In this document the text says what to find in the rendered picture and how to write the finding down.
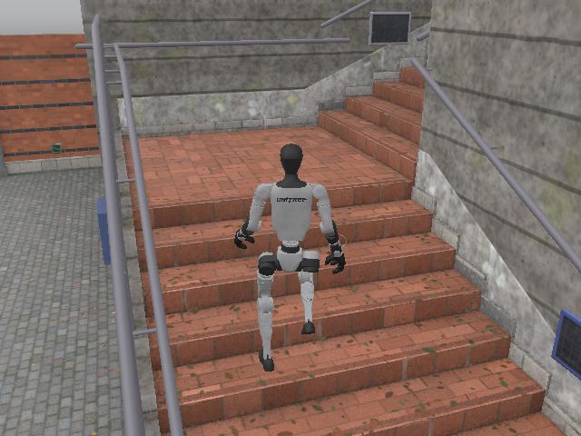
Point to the stairs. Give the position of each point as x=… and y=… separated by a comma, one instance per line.
x=386, y=125
x=400, y=346

